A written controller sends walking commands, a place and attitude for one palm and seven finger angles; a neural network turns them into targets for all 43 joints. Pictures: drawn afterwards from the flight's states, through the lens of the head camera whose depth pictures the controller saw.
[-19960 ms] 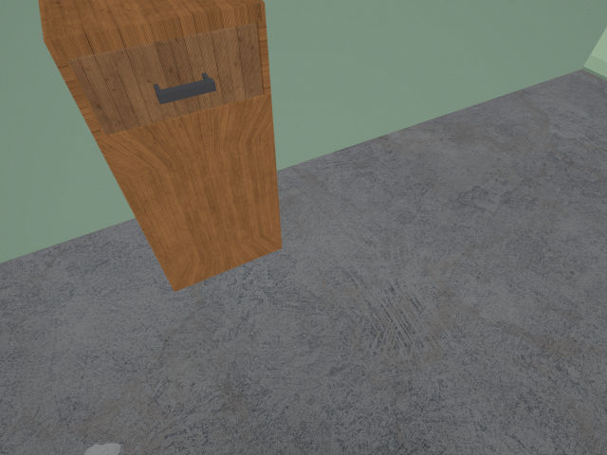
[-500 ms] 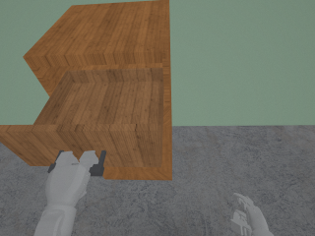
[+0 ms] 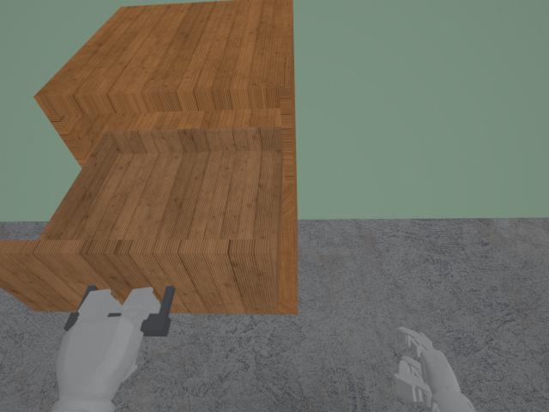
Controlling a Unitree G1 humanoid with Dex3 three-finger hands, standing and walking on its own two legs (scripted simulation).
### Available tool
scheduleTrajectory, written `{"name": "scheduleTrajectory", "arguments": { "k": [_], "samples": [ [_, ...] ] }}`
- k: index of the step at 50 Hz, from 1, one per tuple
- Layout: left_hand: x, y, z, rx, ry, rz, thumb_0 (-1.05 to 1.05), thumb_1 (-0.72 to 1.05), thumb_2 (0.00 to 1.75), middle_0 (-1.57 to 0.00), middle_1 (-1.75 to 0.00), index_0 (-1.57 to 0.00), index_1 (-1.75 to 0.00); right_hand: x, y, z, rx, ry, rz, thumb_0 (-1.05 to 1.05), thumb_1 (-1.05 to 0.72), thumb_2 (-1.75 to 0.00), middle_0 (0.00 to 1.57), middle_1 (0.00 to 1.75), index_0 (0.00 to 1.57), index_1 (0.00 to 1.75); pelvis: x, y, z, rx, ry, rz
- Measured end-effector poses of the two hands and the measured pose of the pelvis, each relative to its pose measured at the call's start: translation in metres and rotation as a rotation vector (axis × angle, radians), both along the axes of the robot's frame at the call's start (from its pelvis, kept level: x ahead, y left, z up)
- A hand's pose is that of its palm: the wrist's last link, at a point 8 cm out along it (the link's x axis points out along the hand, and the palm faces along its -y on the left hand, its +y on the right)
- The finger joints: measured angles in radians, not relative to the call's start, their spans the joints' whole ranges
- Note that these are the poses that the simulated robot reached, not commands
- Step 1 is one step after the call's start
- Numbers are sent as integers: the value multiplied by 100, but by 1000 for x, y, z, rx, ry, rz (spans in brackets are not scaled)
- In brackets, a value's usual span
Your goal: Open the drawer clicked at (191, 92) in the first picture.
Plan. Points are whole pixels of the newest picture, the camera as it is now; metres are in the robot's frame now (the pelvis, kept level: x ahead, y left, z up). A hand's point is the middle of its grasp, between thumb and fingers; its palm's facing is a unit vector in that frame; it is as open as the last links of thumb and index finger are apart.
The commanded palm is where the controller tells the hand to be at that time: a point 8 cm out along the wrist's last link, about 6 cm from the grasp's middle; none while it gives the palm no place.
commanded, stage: pull the drawer open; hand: left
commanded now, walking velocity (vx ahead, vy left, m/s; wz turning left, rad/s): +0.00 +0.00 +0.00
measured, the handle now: (124, 308) +0.23 +0.24 +0.05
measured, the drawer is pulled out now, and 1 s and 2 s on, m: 0.30 0.30 0.30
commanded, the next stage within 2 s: open the thumb to release the handle in 0.12 s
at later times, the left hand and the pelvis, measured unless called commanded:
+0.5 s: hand (119, 351) +0.18 +0.24 +0.03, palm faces +0.04 -0.10 -0.99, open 7.5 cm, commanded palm +0.15 +0.24 +0.08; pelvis -0.01 +0.00 +0.00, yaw +1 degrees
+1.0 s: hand (120, 350) +0.18 +0.24 +0.03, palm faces +0.04 -0.09 -1.00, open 13.7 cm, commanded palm +0.16 +0.24 +0.08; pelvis -0.02 +0.00 +0.00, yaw +2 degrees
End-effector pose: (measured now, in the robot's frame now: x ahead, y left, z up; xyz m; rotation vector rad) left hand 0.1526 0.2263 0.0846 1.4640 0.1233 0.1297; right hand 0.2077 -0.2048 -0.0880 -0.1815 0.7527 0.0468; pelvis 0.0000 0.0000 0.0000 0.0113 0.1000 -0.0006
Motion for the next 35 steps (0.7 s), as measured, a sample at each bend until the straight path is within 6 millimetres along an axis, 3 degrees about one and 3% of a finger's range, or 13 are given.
{"name": "scheduleTrajectory", "arguments": {
  "k": [13, 19, 25, 35],
  "samples": [
    [1, 0, -2, 24, -21, 1, 3, 70, 80, -29, -135, -41, -134, -6, -7, -9, -18, 29, -11, 1, -91, -90, 20, 30, 20, 30, -1, 0, -4, 0, 10, 8],
    [6, 15, -2, 32, -35, 75, 1, 65, 79, -34, -134, -41, -133, -9, -5, -13, -30, 50, -11, 1, -91, -90, 20, 30, 20, 30, -5, -1, -3, 0, 1, 22],
    [5, 10, 0, 5, -22, 68, 0, 42, 70, -35, -131, -39, -130, -8, -1, -8, -28, 31, 2, 1, -91, -90, 20, 30, 20, 30, -7, -1, -1, 1, -10, 26],
    [4, 11, -2, 17, -20, 44, 0, -17, 44, -32, -124, -34, -124, -5, 5, -4, -33, 14, 23, 1, -91, -90, 20, 30, 20, 30, -13, -1, 0, -1, -20, 33]
  ]
}}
